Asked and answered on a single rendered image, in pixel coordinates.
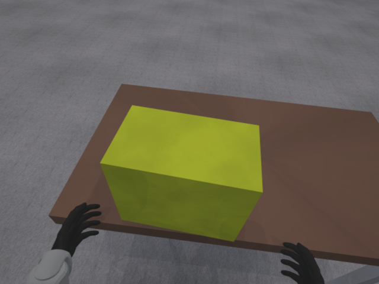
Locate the robot left hand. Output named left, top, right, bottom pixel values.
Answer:
left=52, top=202, right=101, bottom=257

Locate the carton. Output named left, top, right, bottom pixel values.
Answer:
left=100, top=105, right=263, bottom=242

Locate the robot right hand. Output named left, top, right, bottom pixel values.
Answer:
left=281, top=242, right=325, bottom=284

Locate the left robot forearm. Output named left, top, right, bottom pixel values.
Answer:
left=27, top=249, right=72, bottom=284

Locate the table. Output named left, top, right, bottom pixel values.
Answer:
left=49, top=84, right=379, bottom=284

